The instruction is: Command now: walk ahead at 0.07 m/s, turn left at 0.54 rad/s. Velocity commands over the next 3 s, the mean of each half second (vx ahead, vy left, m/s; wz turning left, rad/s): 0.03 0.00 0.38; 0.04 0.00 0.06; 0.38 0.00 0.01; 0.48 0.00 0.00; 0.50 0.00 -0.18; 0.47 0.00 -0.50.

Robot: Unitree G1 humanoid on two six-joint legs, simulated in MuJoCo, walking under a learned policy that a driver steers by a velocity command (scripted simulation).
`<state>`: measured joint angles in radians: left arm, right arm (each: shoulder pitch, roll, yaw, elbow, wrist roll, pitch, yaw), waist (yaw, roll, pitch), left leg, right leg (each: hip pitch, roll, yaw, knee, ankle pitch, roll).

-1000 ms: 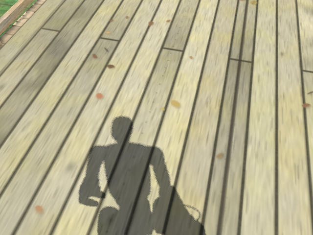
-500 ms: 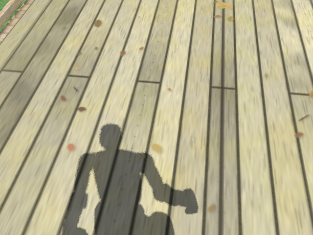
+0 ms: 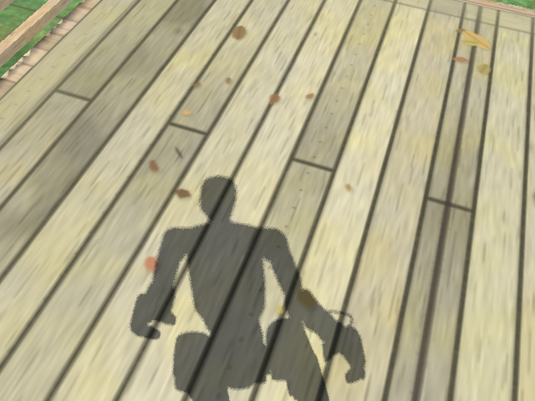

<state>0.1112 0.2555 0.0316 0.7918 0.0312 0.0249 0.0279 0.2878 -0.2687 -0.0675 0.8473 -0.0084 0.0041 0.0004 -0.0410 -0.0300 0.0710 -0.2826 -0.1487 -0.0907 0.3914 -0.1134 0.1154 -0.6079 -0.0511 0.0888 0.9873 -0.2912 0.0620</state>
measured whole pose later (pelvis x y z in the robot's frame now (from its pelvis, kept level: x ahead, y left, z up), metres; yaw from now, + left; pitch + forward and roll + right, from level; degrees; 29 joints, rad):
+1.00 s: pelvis +0.04 -0.05 +0.00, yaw +12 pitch -2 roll +0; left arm 0.27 0.26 0.02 1.01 0.03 0.02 0.01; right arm 0.26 -0.24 -0.01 1.05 -0.01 0.02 -0.03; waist 0.00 -0.01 0.00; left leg -0.09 -0.05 -0.07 0.40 -0.30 0.06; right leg -0.24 0.03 0.01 0.58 -0.38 -0.05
